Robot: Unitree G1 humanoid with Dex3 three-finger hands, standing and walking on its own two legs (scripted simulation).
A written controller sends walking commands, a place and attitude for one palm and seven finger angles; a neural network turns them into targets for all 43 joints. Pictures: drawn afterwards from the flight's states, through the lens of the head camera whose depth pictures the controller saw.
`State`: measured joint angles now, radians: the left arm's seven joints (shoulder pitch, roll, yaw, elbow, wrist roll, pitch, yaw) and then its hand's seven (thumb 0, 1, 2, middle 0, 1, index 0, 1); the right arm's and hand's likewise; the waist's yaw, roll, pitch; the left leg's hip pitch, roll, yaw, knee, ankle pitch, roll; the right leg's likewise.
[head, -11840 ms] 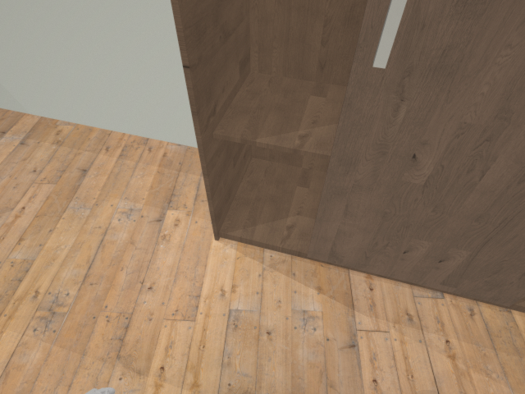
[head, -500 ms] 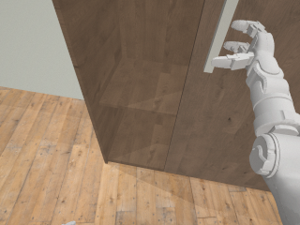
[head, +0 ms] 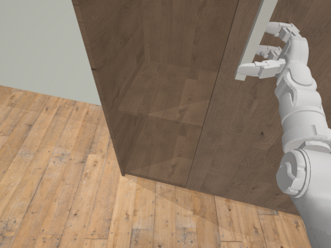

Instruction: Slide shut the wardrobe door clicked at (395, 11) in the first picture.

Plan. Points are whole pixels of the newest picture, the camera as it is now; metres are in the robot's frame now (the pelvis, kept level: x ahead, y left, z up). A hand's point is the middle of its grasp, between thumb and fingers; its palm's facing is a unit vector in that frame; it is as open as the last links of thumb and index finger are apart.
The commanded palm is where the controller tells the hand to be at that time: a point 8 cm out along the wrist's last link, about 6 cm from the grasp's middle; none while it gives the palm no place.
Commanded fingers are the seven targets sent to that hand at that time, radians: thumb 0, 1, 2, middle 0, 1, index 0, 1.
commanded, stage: slide the fingers in behind the handle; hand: right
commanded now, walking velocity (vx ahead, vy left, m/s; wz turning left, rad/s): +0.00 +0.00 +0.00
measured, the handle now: (253, 35) +0.55 -0.11 +0.26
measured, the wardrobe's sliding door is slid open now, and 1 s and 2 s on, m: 0.40 0.40 0.40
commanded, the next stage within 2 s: move the hooked fingers beside the handle in 0.50 s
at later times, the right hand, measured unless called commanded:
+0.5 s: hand (256, 54) +0.49 -0.11 +0.25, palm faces +0.10 +1.00 -0.01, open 14.1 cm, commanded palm +0.46 -0.15 +0.24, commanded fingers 0.00 0.50 -0.30 0.30 1.20 0.30 1.20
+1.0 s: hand (259, 54) +0.49 -0.12 +0.25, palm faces +0.09 +1.00 +0.02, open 14.0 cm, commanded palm +0.46 -0.17 +0.24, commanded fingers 0.00 0.50 -0.30 0.30 1.20 0.30 1.20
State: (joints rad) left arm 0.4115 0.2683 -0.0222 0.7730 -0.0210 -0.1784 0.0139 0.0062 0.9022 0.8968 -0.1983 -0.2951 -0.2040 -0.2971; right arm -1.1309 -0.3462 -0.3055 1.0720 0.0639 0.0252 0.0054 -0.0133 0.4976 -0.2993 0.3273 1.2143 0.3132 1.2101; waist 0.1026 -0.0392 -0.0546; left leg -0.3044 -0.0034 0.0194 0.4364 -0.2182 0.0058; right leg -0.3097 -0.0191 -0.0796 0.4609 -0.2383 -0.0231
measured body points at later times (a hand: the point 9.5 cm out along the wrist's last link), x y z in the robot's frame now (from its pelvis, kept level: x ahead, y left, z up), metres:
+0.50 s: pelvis +0.01 +0.01 +0.00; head +0.02 +0.02 +0.45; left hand +0.11 +0.25 -0.12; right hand +0.48 -0.16 +0.25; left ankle +0.00 +0.12 -0.74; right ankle +0.00 -0.10 -0.74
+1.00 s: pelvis +0.01 +0.01 +0.00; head +0.02 +0.02 +0.45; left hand +0.08 +0.26 -0.12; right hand +0.48 -0.17 +0.25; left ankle +0.00 +0.12 -0.74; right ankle +0.00 -0.10 -0.74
